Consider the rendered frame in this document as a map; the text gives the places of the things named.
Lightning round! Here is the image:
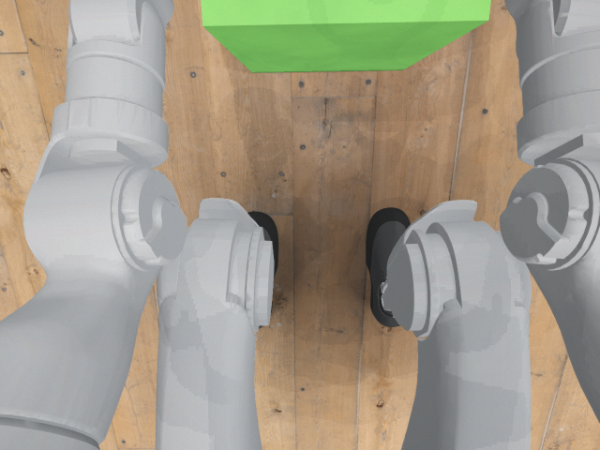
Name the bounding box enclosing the left robot shin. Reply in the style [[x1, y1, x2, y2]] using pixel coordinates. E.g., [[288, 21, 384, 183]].
[[157, 198, 259, 309]]

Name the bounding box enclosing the robot left upper arm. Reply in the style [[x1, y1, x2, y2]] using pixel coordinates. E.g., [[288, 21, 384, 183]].
[[0, 163, 187, 450]]

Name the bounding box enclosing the left robot forearm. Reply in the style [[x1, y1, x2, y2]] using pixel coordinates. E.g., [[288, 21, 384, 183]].
[[23, 0, 174, 246]]

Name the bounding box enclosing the robot right upper arm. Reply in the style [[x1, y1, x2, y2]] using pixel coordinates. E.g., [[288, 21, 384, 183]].
[[500, 158, 600, 423]]

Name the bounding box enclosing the carton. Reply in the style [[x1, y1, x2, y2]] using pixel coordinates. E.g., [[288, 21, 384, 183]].
[[201, 0, 491, 73]]

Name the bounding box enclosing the robot right thigh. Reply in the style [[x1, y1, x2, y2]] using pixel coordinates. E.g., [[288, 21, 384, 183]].
[[394, 221, 532, 450]]

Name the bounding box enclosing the right robot forearm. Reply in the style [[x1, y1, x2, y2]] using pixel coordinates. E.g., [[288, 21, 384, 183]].
[[504, 0, 600, 167]]

